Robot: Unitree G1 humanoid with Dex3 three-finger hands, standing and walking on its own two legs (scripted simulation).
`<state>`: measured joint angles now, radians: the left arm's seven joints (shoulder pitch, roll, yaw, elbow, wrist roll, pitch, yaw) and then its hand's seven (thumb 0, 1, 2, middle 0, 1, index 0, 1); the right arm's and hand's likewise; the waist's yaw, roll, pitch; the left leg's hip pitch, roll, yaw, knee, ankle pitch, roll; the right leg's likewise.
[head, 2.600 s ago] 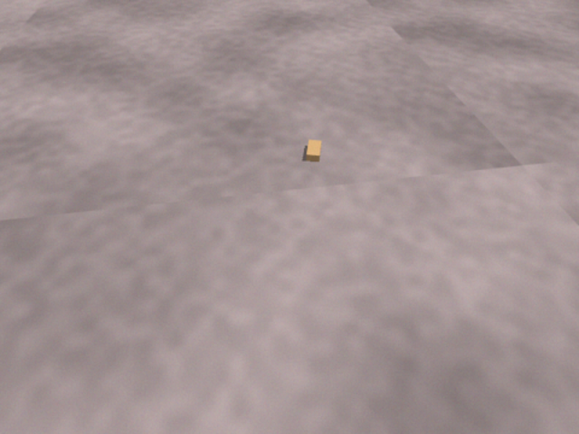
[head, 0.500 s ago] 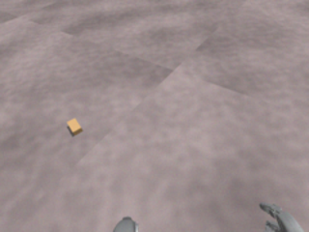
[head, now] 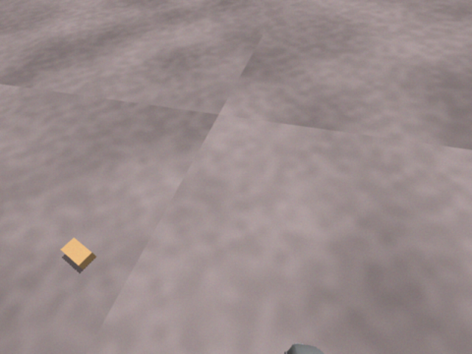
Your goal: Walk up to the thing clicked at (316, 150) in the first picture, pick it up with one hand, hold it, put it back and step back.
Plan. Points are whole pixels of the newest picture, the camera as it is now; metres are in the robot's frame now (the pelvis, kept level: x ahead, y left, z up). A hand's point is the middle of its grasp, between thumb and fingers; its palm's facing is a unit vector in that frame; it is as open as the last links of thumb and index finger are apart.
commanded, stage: walk up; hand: left
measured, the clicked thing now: (78, 253) +0.72 +0.76 -0.71
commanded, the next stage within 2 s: none
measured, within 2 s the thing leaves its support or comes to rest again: neither
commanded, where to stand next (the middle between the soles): +0.24 +0.78 m, yaw -37 degrees
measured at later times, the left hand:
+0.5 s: hand out of the picture +0.25 +0.53 -0.11, palm faces -0.23 -0.78 -0.58, open 7.4 cm
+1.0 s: hand out of the picture +0.34 +0.78 -0.13, palm faces -0.28 -0.70 -0.66, open 7.4 cm
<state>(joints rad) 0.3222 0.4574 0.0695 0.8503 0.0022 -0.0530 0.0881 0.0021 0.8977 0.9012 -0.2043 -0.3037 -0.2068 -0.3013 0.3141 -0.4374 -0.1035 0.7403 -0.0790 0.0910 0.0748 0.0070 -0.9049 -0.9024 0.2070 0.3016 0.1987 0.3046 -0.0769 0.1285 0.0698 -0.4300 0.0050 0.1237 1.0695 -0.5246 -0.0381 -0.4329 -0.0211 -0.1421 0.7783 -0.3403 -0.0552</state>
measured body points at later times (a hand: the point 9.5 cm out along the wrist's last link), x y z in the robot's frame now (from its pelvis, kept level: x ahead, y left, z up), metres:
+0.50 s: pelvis +0.10 +0.23 +0.00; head +0.16 +0.20 +0.45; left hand +0.26 +0.57 -0.08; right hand +0.12 -0.10 -0.11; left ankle +0.11 +0.32 -0.70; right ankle +0.14 +0.13 -0.66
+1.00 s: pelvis +0.16 +0.48 -0.03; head +0.19 +0.44 +0.41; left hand +0.35 +0.82 -0.09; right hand +0.15 +0.12 -0.13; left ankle +0.22 +0.60 -0.70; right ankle +0.17 +0.23 -0.67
